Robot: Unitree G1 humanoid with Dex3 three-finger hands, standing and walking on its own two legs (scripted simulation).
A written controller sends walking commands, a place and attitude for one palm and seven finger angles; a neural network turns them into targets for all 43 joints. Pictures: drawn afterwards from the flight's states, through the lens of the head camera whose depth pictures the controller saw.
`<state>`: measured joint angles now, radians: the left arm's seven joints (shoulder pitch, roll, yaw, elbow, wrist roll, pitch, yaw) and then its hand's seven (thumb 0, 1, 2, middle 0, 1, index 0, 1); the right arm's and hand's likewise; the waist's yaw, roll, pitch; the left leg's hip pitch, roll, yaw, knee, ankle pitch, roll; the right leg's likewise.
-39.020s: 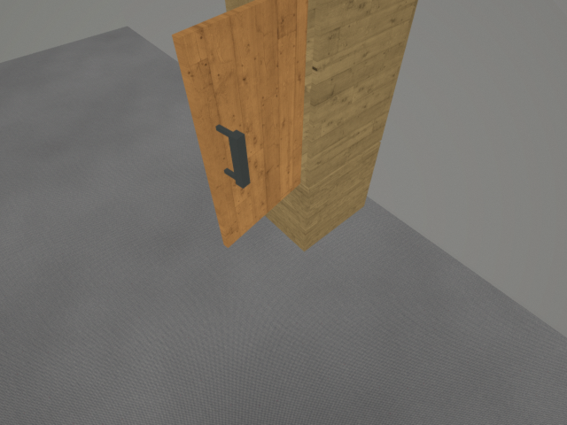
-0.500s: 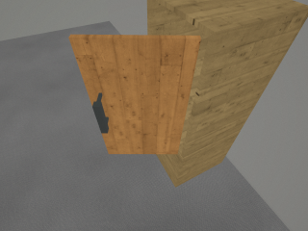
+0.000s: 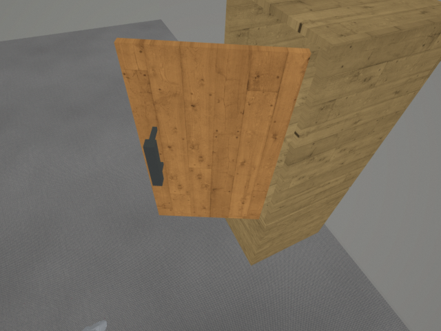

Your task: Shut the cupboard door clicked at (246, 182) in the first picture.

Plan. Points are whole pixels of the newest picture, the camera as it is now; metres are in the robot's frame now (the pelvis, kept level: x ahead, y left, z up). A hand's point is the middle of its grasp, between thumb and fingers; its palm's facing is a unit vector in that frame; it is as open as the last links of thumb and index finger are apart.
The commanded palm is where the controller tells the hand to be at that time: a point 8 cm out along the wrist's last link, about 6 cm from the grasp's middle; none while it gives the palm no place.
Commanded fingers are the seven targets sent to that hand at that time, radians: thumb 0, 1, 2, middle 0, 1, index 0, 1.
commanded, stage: raise the hand and make a fist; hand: left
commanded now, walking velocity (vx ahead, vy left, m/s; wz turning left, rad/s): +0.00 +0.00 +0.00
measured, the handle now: (156, 157) +0.48 +0.18 -0.01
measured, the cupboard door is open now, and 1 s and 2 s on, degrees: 63 63 63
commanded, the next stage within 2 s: bring the fist close to the handle in 1.84 s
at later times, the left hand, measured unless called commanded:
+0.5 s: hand (125, 320) +0.15 +0.17 -0.04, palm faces +0.08 -1.00 -0.05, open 5.4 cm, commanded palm +0.13 +0.22 -0.04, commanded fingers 0.00 0.90 0.90 -0.73 -0.88 -0.73 -0.88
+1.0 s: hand (120, 290) +0.19 +0.19 -0.03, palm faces +0.03 -1.00 -0.02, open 3.3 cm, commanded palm +0.16 +0.24 -0.02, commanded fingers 0.00 0.90 0.90 -1.19 -1.38 -1.19 -1.38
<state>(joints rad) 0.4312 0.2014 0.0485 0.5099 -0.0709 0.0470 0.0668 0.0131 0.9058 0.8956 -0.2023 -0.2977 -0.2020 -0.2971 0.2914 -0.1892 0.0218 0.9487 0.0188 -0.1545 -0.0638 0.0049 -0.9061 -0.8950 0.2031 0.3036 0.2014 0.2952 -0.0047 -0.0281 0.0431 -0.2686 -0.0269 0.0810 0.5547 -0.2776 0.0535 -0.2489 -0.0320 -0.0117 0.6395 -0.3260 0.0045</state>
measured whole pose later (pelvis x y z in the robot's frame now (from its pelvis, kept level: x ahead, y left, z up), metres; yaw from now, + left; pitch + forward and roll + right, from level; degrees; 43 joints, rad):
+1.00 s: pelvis -0.01 +0.00 -0.08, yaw +2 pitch +15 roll -3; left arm 0.47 0.23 0.13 -0.11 -0.29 -0.39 -0.24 0.02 0.90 0.90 -1.01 -1.18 -1.01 -1.18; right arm 0.25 -0.25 -0.01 0.50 0.02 -0.19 -0.05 0.01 -0.90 -0.90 0.20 0.30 0.20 0.30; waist 0.00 0.03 -0.15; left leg -0.92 0.00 0.01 1.18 -0.53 0.05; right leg -0.87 0.01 -0.10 1.13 -0.53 -0.03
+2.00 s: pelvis -0.01 -0.01 -0.07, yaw +3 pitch +12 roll -2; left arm 0.37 0.25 0.13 -0.03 -0.30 -0.35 -0.26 0.02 0.90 0.90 -1.30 -1.50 -1.30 -1.50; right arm 0.27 -0.25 0.03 0.49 0.03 -0.17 -0.04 0.01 -0.90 -0.90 0.20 0.30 0.20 0.30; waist 0.01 0.05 -0.15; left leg -0.83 0.00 0.00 1.10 -0.49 0.04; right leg -0.78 0.02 -0.10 1.05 -0.49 -0.04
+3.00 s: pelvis -0.01 -0.01 -0.07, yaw +1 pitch +16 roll -1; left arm -0.48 0.23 0.16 0.74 -0.17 -0.39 -0.11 0.02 0.90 0.90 -1.30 -1.50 -1.30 -1.50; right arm 0.28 -0.26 0.01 0.63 0.02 -0.07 -0.01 0.01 -0.90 -0.90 0.20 0.30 0.20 0.30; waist -0.06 0.03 -0.13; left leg -0.87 0.00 0.03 1.06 -0.46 0.04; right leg -0.85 0.02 -0.07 1.04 -0.47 -0.04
